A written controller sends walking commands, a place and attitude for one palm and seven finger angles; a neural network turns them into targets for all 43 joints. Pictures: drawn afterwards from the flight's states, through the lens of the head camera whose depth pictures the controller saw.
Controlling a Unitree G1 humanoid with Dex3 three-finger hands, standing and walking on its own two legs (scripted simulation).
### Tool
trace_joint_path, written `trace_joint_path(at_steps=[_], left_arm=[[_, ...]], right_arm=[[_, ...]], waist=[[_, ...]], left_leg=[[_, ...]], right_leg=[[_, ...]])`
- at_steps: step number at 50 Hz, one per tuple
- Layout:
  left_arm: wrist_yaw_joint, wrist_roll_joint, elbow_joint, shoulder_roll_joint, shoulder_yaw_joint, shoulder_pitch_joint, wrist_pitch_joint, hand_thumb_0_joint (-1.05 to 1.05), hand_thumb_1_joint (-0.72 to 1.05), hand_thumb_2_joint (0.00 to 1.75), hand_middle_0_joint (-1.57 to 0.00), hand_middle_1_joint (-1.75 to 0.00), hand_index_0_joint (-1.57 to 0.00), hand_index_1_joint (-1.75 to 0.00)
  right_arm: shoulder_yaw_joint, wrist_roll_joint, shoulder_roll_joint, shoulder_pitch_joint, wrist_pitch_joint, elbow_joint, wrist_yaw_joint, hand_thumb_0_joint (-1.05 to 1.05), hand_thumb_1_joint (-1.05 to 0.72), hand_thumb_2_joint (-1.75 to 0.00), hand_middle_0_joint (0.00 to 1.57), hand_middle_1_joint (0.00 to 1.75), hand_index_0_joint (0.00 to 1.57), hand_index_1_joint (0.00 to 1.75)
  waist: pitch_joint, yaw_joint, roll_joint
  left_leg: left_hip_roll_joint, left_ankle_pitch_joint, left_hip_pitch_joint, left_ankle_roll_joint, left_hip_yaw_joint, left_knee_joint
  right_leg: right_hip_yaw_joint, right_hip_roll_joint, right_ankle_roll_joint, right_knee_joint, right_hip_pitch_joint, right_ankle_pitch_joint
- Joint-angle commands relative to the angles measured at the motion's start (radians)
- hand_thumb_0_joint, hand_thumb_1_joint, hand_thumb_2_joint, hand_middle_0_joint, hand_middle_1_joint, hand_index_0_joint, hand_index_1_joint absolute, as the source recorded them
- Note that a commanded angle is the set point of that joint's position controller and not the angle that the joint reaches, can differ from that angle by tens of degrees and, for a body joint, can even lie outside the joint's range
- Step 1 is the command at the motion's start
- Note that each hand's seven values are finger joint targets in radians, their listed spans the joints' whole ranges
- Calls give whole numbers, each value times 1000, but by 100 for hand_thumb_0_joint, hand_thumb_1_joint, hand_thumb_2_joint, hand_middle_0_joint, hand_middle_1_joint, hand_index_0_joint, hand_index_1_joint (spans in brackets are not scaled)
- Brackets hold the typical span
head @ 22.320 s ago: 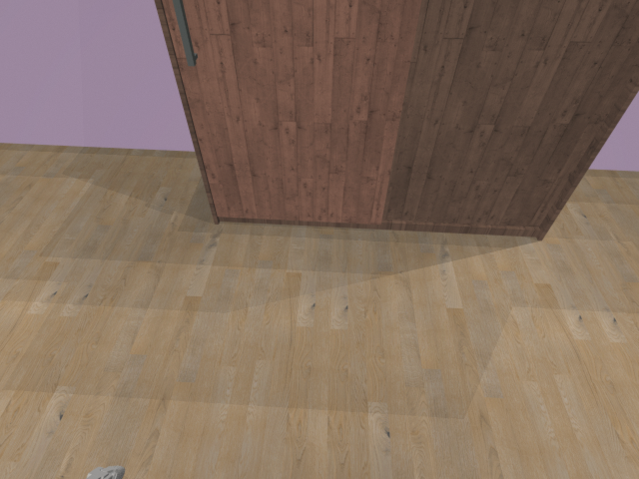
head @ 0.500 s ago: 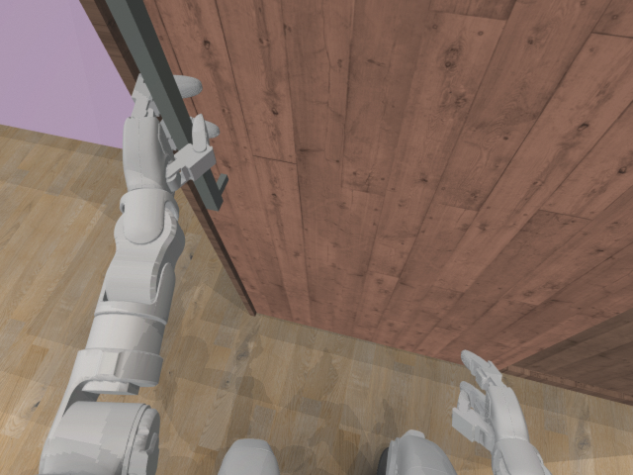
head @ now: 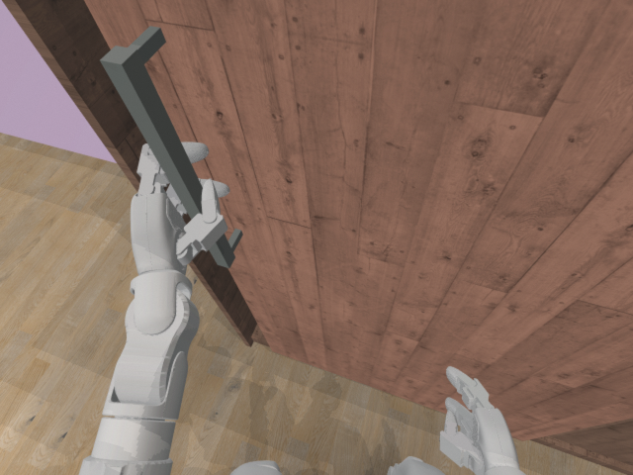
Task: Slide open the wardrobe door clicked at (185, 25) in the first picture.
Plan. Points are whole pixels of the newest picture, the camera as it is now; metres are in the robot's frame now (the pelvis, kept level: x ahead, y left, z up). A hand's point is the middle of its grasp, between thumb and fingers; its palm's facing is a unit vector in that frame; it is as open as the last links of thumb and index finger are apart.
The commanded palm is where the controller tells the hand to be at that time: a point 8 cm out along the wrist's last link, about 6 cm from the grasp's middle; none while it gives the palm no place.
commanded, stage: step sideways, sliding the door along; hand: left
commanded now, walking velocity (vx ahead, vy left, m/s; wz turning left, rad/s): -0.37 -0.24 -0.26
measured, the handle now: (198, 178) +0.37 +0.21 +0.14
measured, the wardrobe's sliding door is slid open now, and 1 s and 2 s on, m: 0.08 0.25 0.41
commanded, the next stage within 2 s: none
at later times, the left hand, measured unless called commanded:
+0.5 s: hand (293, 243) +0.31 +0.09 +0.14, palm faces +0.09 -0.99 -0.03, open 5.8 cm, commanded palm +0.28 +0.08 +0.14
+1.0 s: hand (367, 268) +0.29 +0.01 +0.14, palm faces +0.10 -0.99 -0.03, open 6.4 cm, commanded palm +0.26 -0.01 +0.14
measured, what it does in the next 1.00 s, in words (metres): steps to the right: left foot, then right foot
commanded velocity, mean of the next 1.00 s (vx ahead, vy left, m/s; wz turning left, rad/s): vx -0.28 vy -0.27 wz -0.14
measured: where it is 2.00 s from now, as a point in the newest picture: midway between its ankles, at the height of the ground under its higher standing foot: outside the picture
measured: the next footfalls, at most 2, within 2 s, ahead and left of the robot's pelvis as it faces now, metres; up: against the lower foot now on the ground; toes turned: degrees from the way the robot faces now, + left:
left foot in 0.30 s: +0.06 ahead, +0.14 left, +0.00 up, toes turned +8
right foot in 0.66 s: +0.11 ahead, -0.21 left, +0.00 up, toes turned -12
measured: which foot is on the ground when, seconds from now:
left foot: down 0.00-0.06, up 0.08-0.28, down 0.30-0.68, up 0.70-0.88, down 0.90-1.00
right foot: down 0.00-0.28, up 0.30-0.64, down 0.66-0.88, up 0.90-1.00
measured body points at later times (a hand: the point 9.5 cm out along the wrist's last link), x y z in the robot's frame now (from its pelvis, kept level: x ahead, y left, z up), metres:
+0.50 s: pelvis +0.03 -0.02 +0.02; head +0.11 -0.02 +0.46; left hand +0.30 +0.14 +0.14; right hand +0.23 -0.22 -0.06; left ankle +0.02 +0.13 -0.72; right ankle +0.07 -0.16 -0.65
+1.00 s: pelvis -0.05 -0.09 +0.01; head +0.01 -0.09 +0.45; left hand +0.28 +0.06 +0.14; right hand +0.10 -0.35 -0.08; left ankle -0.01 +0.00 -0.72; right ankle -0.03 -0.22 -0.65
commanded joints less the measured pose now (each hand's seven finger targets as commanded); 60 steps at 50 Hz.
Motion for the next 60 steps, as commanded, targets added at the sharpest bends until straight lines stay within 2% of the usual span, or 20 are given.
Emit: trace_joint_path(at_steps=[1,2,4,5,9,12,14,15,21,29,32,33,35,37,42,43,45,47,52,60], left_arm=[[-154,42,-456,-100,-389,-342,-178,0,90,90,-45,-140,-45,-140],[-150,51,-472,-81,-371,-322,-189,0,90,90,-45,-140,-45,-140],[-133,64,-482,-18,-326,-217,-200,0,90,90,-45,-140,-45,-140],[-124,53,-487,-10,-334,-102,-199,0,90,90,-45,-140,-45,-140],[-116,76,-682,-15,-322,-88,-261,0,90,90,-45,-140,-45,-140],[-129,94,-668,-23,-363,-7,-299,0,90,90,-45,-140,-45,-140],[-149,82,-670,-38,-417,62,-296,0,90,90,-45,-140,-45,-140],[-135,108,-606,-66,-419,65,-287,0,90,90,-45,-140,-45,-140],[-142,115,-644,-45,-355,41,-233,0,90,90,-45,-140,-45,-140],[-138,78,-581,-48,-333,43,-163,0,90,90,-45,-140,-45,-140],[-136,77,-596,-26,-316,14,-172,0,90,90,-45,-140,-45,-140],[-134,80,-614,16,-293,-11,-181,0,90,90,-45,-140,-45,-140],[-115,82,-594,79,-217,86,-179,0,90,90,-45,-140,-45,-140],[-114,80,-642,37,-238,50,-214,0,90,90,-45,-140,-45,-140],[-130,80,-568,2,-257,-78,-257,0,90,90,-45,-140,-45,-140],[-141,74,-572,4,-278,-103,-261,0,90,90,-45,-140,-45,-140],[-153,71,-552,-18,-304,-113,-246,0,90,90,-45,-140,-45,-140],[-142,80,-578,-27,-283,-250,-219,0,90,90,-45,-140,-45,-140],[-138,63,-453,-85,-325,-265,-111,0,90,90,-45,-140,-45,-140],[-125,44,-325,-69,-281,-370,-75,0,90,90,-45,-140,-45,-140]], right_arm=[[-30,-2,-112,-92,-51,-155,-10,0,-90,-90,20,30,20,30],[-33,6,-119,-92,-43,-153,-3,0,-90,-90,20,30,20,30],[-44,8,-111,-151,-17,-168,-17,0,-90,-90,20,30,20,30],[-31,4,-76,-140,-18,-192,-18,0,-90,-90,20,30,20,30],[-13,-13,-51,-148,17,-160,4,0,-90,-90,20,30,20,30],[-47,-23,-64,-139,40,-163,10,0,-90,-90,20,30,20,30],[-85,-2,-147,-141,30,-207,19,0,-90,-90,20,30,20,30],[-86,-8,-175,-144,32,-206,27,0,-90,-90,20,30,20,30],[-58,-28,-133,-132,-24,-210,6,0,-90,-90,20,30,20,30],[-38,-23,-117,-179,-42,-193,-17,0,-90,-90,20,30,20,30],[-30,-12,-97,-173,-48,-179,-15,0,-90,-90,20,30,20,30],[-23,-9,-77,-174,-43,-177,-19,0,-90,-90,20,30,20,30],[-25,-20,-54,-142,-36,-159,-27,0,-90,-90,20,30,20,30],[-35,-22,-50,-135,-27,-129,-19,0,-90,-90,20,30,20,30],[-49,-17,-83,-123,35,-107,-15,0,-90,-90,20,30,20,30],[-58,-16,-105,-109,46,-114,-16,0,-90,-90,20,30,20,30],[-93,-17,-182,-165,39,-194,-7,0,-90,-90,20,30,20,30],[-84,-29,-172,-146,25,-168,-5,0,-90,-90,20,30,20,30],[-98,-17,-191,-100,39,-139,0,0,-90,-90,20,30,20,30],[-94,-10,-171,-70,24,-116,-28,0,-90,-90,20,30,20,30]], waist=[[-439,-162,108],[-472,-155,-2],[-507,-113,-370],[-436,-92,-393],[-516,-132,-239],[-582,-147,-216],[-609,-126,149],[-509,-134,146],[-422,-137,173],[-337,-143,225],[-347,-130,77],[-343,-135,-86],[-464,-102,-321],[-562,-118,-353],[-570,-168,-230],[-570,-185,-128],[-531,-129,179],[-445,-172,89],[-422,-155,123],[-406,-182,288]], left_leg=[[208,1299,355,88,-25,139],[176,1226,301,78,-40,228],[-97,4,-223,-8,-71,494],[-156,-311,-376,-10,-181,514],[-133,-144,-295,-23,-196,125],[-67,433,94,-26,-114,-226],[349,1485,514,166,-362,-198],[361,1580,480,211,-318,-211],[263,1202,354,119,-74,-229],[257,869,135,97,-19,-230],[163,623,59,58,-40,-44],[54,337,-24,48,-14,55],[-144,-253,-240,-11,-108,312],[-148,-249,-333,-11,-264,433],[-133,85,-50,-24,-128,-125],[-65,327,147,-7,-152,-265],[422,851,245,214,-591,-349],[412,612,121,199,-572,-345],[240,824,223,101,-247,-256],[211,502,167,94,-206,-372]], right_leg=[[-19,9,7,-139,-80,161],[17,-8,-11,-190,4,386],[400,-254,-195,-167,416,1541],[489,-313,-176,-156,441,1726],[381,-248,-214,-127,503,1398],[254,-117,-128,-51,255,992],[139,3,-17,292,-228,-248],[150,44,-12,400,-305,-442],[39,3,3,314,-291,-167],[9,13,9,21,-37,-2],[6,7,15,-243,90,280],[63,-63,4,-317,115,651],[413,-269,-126,-331,254,1148],[421,-305,-198,-283,424,1073],[226,-172,-164,-206,260,861],[183,-118,-116,-120,74,605],[150,17,-24,314,-272,-295],[235,15,-28,553,-307,-266],[107,17,14,653,-372,-159],[16,41,24,228,-112,-153]])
